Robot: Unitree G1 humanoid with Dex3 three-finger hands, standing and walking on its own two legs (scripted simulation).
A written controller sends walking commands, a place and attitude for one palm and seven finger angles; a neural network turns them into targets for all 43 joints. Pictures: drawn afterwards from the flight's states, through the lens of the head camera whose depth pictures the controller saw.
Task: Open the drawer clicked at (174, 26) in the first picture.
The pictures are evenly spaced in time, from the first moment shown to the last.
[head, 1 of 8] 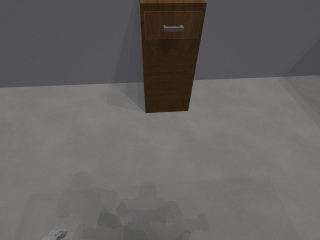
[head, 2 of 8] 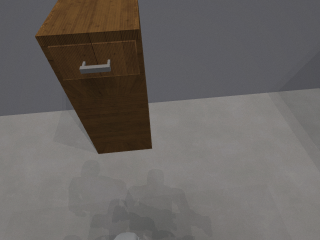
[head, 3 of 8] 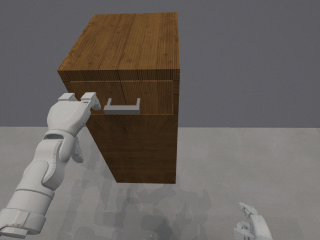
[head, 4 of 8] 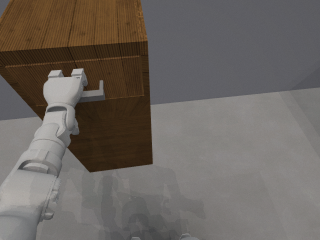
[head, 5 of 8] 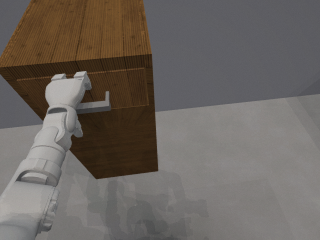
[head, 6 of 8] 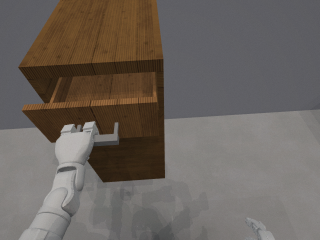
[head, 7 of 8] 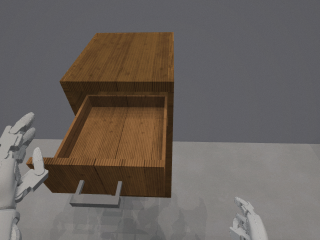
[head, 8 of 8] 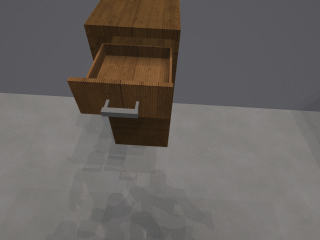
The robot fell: no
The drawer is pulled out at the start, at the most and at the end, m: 0.00 0.30 0.30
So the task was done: yes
